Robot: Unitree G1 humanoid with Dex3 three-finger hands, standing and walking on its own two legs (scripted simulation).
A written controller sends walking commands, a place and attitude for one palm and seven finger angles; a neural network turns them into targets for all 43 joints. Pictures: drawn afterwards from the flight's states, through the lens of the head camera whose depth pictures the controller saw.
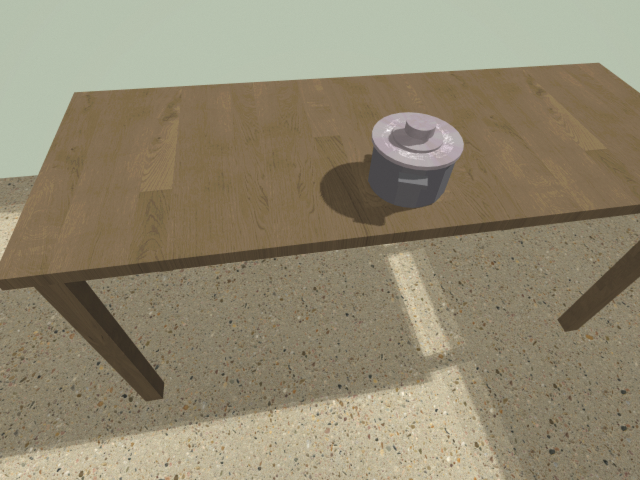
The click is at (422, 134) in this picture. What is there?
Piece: lid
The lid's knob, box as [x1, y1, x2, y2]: [405, 114, 436, 139]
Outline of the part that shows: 407,118 405,125 405,131 407,134 419,139 425,139 432,136 436,125 436,122 433,118 424,114 412,114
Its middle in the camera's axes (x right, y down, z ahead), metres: +0.18 -0.21 +0.71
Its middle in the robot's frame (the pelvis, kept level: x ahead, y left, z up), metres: +0.69 -0.14 +0.07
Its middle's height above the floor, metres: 0.84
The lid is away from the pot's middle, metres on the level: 0.00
